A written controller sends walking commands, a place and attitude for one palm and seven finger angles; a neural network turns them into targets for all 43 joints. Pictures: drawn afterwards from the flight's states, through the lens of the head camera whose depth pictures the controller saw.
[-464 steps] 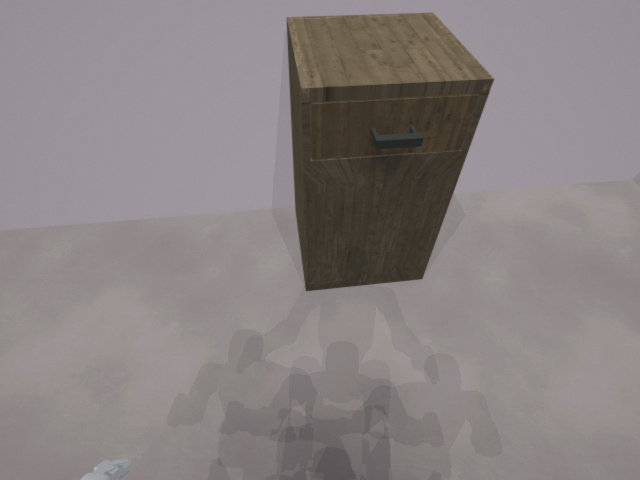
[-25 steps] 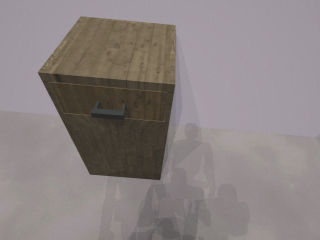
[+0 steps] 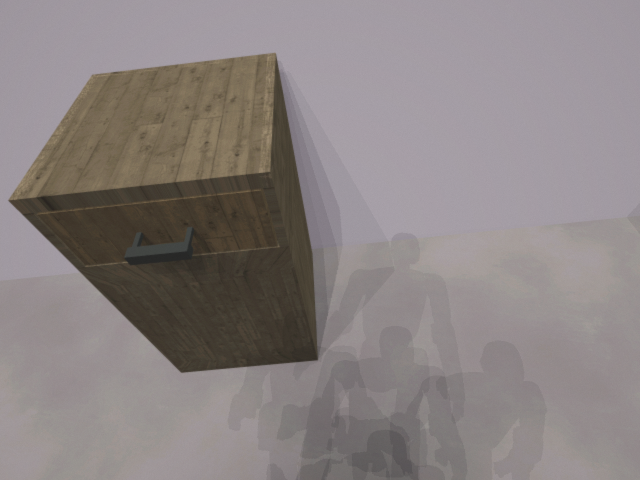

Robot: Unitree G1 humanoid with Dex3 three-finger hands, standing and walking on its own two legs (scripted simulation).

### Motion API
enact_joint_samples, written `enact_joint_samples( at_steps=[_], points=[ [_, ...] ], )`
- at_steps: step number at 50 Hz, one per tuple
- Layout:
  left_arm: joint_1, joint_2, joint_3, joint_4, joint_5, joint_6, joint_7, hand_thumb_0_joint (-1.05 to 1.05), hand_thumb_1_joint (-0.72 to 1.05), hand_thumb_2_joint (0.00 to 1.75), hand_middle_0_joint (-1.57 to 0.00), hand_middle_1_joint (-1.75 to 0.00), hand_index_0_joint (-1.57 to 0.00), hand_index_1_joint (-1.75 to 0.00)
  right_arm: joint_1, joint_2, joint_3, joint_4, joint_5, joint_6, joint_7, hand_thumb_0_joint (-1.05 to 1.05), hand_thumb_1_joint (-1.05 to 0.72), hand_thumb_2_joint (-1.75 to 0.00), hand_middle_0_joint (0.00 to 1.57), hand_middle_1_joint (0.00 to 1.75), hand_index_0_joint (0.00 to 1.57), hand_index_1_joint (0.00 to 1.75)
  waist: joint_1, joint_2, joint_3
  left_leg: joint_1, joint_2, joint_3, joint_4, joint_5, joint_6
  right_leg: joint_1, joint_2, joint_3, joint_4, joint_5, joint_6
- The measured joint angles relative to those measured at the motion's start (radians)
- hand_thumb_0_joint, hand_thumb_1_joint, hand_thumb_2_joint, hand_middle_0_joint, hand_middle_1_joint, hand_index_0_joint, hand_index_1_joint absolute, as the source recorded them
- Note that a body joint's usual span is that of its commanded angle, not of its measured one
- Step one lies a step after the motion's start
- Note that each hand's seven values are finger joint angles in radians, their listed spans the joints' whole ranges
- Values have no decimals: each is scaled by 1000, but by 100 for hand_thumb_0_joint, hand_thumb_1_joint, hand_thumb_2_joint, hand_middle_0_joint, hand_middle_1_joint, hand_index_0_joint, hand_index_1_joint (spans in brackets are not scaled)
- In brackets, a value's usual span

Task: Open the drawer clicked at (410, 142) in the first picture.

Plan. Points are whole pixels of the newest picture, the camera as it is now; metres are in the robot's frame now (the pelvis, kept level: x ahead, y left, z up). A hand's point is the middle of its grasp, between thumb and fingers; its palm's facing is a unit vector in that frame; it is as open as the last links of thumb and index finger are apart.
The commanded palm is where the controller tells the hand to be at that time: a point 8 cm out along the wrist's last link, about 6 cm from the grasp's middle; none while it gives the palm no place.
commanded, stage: come to a stop and stand still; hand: left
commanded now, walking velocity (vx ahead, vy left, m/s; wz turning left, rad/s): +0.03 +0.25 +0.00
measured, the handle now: (161, 244) +0.53 +0.34 -0.07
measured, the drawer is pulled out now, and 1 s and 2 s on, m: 0.00 0.00 0.00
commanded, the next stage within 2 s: look again from close up in 1.10 s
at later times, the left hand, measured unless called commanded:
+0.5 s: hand out of the picture -0.07 +0.23 -0.18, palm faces +0.10 -0.97 -0.21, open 7.3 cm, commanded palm none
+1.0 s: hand out of the picture +0.06 +0.21 -0.17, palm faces +0.06 -0.97 -0.23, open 7.2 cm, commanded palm none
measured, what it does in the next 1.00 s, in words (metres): steps on the spot: left foot, then right foot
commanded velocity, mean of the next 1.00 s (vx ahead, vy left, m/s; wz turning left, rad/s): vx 0.03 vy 0.01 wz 0.00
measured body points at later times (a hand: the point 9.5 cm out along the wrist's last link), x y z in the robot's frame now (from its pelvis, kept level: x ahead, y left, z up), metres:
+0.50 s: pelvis -0.04 +0.04 +0.00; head -0.04 +0.05 +0.45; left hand -0.07 +0.28 -0.16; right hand +0.02 -0.21 -0.14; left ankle -0.07 +0.16 -0.74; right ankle +0.00 -0.10 -0.73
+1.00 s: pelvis +0.02 +0.03 +0.00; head +0.05 +0.01 +0.45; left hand +0.06 +0.26 -0.15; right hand -0.02 -0.17 -0.17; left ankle -0.07 +0.16 -0.74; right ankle +0.00 -0.07 -0.74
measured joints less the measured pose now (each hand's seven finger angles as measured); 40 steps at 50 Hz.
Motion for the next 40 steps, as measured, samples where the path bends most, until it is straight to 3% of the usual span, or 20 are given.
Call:
enact_joint_samples(
  at_steps=[4,9,14,20,23,26,31,34,38,40],
  points=[
    [10,-21,4,1,-5,2,9,0,92,90,-21,-30,-21,-30,12,-2,-1,2,0,7,10,0,-91,-90,20,30,20,30,9,-10,-3,-46,-35,-32,198,57,-13,18,-10,2,-62,47,-10],
    [27,-14,13,-4,-3,-2,12,0,92,90,-21,-30,-21,-30,20,-10,-5,-2,-6,17,22,0,-91,-90,20,30,20,30,31,-24,-8,-53,-32,-58,246,128,-29,17,-19,-9,-106,85,-14],
    [70,-4,18,9,5,2,8,0,91,90,-21,-30,-21,-30,9,-24,-5,-13,-6,12,26,0,-91,-90,20,30,20,30,56,-40,-16,-8,-14,-59,126,120,-24,6,-28,-9,-128,114,-6],
    [129,17,24,54,12,15,-3,0,91,90,-21,-30,-21,-30,-9,-17,8,-33,-1,-20,24,0,-91,-90,20,30,20,30,82,-70,-37,106,-14,-26,-155,109,1,-10,-30,2,-144,141,18],
    [157,23,23,79,2,28,-7,0,91,90,-21,-30,-21,-30,8,-11,19,-43,-1,-56,15,0,-91,-90,20,30,20,30,73,-54,-68,192,-3,-38,-356,142,22,-55,-2,-6,-76,93,34],
    [167,46,28,105,1,42,-11,0,91,90,-20,-30,-20,-30,27,39,37,-30,-9,-59,6,0,-91,-90,20,30,20,30,56,-99,-76,194,-19,-32,-349,181,35,-111,5,22,87,-45,27],
    [167,51,27,118,6,28,-27,0,91,90,-20,-30,-20,-30,90,89,64,5,-8,-66,-8,0,-91,-90,20,30,20,30,39,-116,-91,246,-24,-31,-442,221,40,-170,21,28,302,-13,35],
    [151,40,19,118,1,19,-26,0,91,90,-20,-30,-20,-30,114,106,71,28,-4,-76,-15,0,-91,-90,20,30,20,30,33,-122,-79,265,-38,-21,-466,222,42,-152,9,27,258,-10,45],
    [109,15,7,117,-8,9,-16,1,91,90,-20,-30,-20,-30,132,115,71,56,-3,-83,-22,0,-91,-90,20,30,20,30,14,-107,-48,265,-50,-13,-424,181,36,-63,7,14,41,0,42],
    [89,6,7,126,-9,-4,-5,1,93,90,-20,-30,-20,-30,137,111,69,75,3,-82,-24,0,-91,-90,20,30,20,30,12,-76,-35,254,-34,-14,-368,139,26,-16,24,2,-45,47,15]
  ],
)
